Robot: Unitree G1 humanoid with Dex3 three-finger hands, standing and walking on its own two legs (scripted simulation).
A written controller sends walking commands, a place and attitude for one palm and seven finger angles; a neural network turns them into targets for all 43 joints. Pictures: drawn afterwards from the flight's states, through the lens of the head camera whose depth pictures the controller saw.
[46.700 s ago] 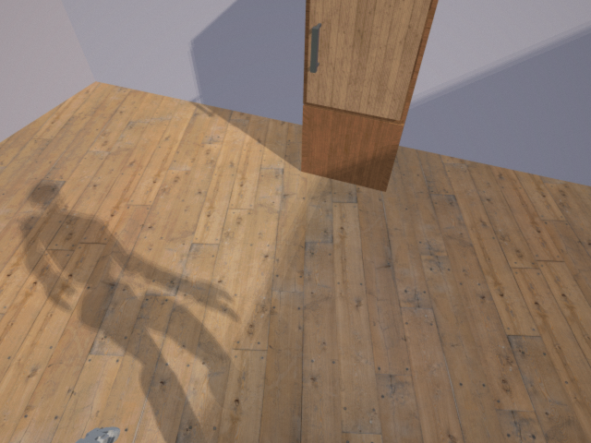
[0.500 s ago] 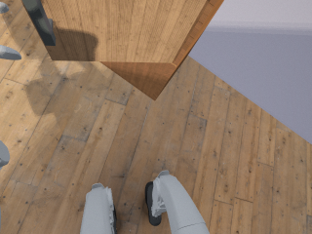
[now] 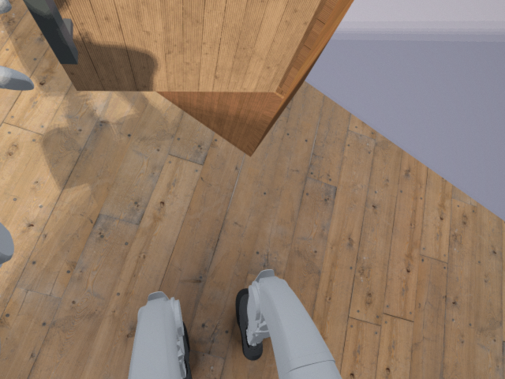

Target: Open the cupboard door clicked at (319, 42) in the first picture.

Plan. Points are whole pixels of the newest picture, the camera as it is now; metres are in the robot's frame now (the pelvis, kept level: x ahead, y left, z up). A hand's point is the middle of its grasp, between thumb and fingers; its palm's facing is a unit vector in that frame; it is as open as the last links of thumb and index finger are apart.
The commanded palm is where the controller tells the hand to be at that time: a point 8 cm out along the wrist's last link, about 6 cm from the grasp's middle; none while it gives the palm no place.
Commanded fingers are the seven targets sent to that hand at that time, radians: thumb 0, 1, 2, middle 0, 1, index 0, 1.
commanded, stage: slide the fingers in behind the handle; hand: left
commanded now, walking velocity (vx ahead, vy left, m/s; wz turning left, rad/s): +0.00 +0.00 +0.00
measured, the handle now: out of the picture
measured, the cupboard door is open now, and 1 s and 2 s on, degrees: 40 40 40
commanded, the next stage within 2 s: close the thumb around the handle in 1.44 s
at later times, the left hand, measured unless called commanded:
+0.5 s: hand (12, 28) +0.56 +0.24 +0.06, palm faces +0.00 -1.00 -0.02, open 14.0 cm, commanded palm +0.55 +0.25 +0.05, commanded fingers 0.00 -0.50 0.30 -0.30 -1.20 -0.30 -1.20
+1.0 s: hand (51, 27) +0.57 +0.20 +0.05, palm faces +0.01 -1.00 +0.00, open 13.9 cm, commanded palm +0.56 +0.22 +0.05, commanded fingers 0.00 -0.50 0.30 -0.30 -1.20 -0.30 -1.20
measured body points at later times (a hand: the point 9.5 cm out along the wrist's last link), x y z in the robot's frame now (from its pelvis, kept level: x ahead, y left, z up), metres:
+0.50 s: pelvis +0.00 +0.00 +0.01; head +0.21 +0.05 +0.40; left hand +0.56 +0.29 +0.06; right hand +0.00 -0.26 -0.09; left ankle +0.01 +0.09 -0.59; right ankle +0.06 -0.13 -0.59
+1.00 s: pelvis +0.01 +0.00 +0.01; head +0.21 +0.04 +0.41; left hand +0.57 +0.25 +0.05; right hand +0.00 -0.26 -0.09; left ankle +0.01 +0.09 -0.59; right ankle +0.06 -0.13 -0.59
